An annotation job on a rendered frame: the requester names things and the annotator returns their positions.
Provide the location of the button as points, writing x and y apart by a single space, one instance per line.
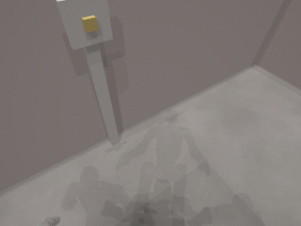
90 23

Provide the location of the robot left hand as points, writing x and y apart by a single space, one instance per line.
53 221

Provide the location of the panel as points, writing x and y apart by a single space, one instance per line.
72 12

